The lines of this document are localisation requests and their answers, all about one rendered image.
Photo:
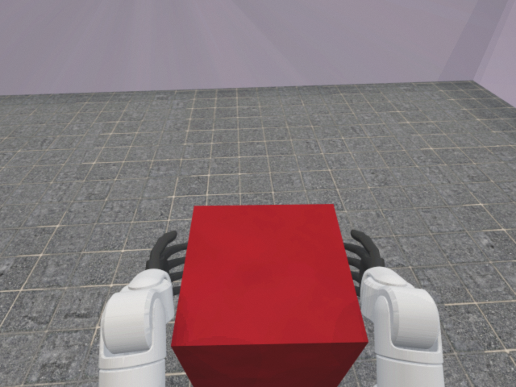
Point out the robot left forearm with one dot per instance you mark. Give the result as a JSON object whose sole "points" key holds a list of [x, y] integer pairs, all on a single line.
{"points": [[132, 343]]}

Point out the carton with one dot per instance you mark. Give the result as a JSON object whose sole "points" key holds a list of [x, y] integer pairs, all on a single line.
{"points": [[267, 299]]}

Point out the robot left hand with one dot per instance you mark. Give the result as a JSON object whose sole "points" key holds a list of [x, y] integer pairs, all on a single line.
{"points": [[159, 257]]}

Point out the robot right hand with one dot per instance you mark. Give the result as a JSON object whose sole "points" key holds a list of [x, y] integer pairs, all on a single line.
{"points": [[369, 254]]}

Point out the robot right forearm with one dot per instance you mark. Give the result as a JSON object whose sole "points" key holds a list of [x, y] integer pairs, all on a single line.
{"points": [[407, 333]]}

